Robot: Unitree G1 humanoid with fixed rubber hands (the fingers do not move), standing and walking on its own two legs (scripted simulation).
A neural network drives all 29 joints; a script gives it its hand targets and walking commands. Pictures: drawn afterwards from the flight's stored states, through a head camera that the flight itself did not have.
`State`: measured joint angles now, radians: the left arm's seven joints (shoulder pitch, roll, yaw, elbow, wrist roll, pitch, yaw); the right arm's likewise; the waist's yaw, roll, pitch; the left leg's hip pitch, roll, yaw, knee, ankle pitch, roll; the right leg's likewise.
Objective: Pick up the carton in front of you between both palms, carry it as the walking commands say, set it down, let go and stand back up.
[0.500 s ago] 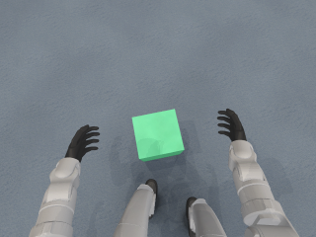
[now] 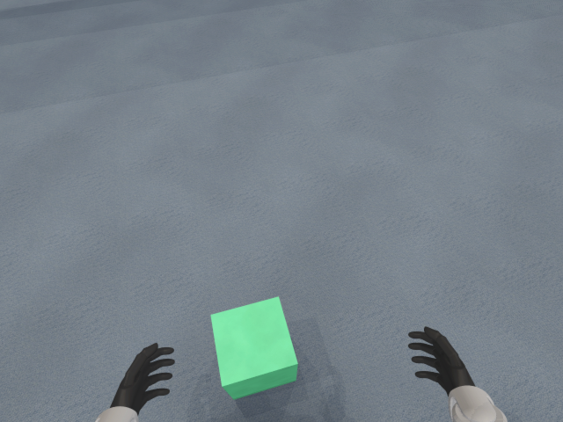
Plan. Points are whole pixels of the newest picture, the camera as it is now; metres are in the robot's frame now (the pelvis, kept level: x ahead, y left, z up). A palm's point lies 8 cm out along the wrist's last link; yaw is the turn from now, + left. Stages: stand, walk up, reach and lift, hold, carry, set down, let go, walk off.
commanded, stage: let go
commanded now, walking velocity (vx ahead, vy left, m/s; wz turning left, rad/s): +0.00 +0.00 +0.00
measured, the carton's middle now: (255, 349) +0.37 +0.11 -0.65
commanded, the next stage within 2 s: stand in 0.44 s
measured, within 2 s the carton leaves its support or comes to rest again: neither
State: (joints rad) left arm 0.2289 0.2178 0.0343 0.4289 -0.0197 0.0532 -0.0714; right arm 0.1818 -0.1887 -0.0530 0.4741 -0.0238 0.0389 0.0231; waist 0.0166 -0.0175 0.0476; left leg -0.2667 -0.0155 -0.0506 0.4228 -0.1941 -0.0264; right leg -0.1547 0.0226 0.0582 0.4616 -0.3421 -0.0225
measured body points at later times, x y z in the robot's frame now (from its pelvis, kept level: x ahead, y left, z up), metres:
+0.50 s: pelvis -0.01 +0.02 +0.00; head +0.00 +0.03 +0.45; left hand +0.16 +0.27 -0.08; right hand +0.16 -0.22 -0.08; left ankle +0.02 +0.14 -0.74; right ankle -0.06 -0.10 -0.74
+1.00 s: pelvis +0.01 +0.04 +0.00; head +0.02 +0.07 +0.45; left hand +0.15 +0.33 -0.12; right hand +0.12 -0.26 -0.10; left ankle +0.02 +0.14 -0.74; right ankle -0.07 -0.10 -0.74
